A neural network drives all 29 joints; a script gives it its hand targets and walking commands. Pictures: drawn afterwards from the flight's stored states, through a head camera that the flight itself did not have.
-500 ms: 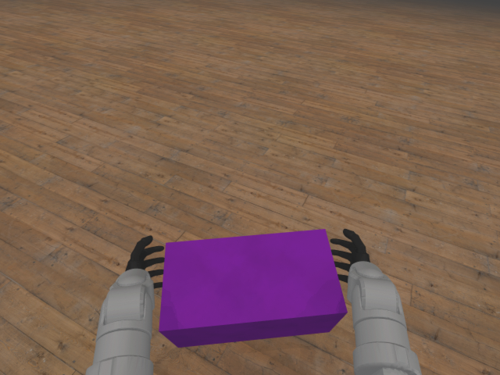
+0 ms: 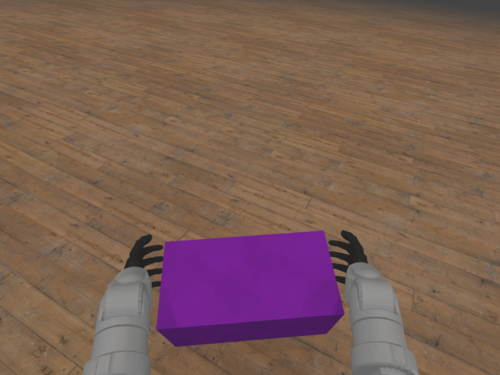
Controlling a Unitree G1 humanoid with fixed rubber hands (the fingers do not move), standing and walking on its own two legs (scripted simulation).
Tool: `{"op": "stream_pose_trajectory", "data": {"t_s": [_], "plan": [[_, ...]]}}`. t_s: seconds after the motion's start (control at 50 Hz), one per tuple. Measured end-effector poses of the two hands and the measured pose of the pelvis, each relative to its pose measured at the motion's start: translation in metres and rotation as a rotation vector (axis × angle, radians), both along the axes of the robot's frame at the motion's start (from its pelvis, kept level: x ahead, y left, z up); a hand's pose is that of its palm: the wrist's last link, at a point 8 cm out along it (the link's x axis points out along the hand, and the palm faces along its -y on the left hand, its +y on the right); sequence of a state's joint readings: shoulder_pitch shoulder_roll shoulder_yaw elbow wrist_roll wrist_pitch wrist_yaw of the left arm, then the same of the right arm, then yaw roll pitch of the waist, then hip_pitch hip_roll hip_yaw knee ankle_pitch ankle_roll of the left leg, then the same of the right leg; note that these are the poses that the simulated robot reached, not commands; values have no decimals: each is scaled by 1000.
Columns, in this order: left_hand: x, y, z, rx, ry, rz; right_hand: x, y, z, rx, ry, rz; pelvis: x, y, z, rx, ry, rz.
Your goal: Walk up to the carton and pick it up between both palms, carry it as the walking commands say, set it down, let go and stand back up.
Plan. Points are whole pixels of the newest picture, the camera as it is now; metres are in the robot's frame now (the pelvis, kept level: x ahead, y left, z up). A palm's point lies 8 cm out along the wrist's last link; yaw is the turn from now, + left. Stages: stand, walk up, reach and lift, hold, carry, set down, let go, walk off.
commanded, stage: hold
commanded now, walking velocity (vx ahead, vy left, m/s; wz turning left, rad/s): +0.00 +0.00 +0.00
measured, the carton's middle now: (248, 289) +0.30 +0.00 -0.04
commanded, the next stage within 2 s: carry in 0.36 s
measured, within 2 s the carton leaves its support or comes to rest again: neither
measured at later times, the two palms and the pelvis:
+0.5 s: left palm (135, 274) +0.27 +0.19 +0.03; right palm (353, 272) +0.29 -0.17 +0.04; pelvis -0.01 +0.02 -0.01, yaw +1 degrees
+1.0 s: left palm (91, 264) +0.25 +0.24 +0.09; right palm (331, 248) +0.29 -0.12 +0.10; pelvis -0.04 +0.03 -0.02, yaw +3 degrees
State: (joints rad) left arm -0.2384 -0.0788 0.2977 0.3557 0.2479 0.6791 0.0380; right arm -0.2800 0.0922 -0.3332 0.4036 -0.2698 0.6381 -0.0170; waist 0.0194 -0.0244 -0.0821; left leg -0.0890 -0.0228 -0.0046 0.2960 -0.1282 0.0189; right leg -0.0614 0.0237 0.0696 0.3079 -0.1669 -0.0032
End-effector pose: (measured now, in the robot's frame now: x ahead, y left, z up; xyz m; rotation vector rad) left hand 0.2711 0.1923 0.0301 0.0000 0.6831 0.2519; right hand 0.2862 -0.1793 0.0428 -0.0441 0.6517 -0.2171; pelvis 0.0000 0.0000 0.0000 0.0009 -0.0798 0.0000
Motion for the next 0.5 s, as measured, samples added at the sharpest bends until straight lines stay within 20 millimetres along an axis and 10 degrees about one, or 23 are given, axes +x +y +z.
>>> {"op": "stream_pose_trajectory", "data": {"t_s": [0.5], "plan": [[3, 2, 4, 36, -32, 16, 2, 4, -1, 4, -34, -20, -7, 15, -13, -18, 57, 23]]}}
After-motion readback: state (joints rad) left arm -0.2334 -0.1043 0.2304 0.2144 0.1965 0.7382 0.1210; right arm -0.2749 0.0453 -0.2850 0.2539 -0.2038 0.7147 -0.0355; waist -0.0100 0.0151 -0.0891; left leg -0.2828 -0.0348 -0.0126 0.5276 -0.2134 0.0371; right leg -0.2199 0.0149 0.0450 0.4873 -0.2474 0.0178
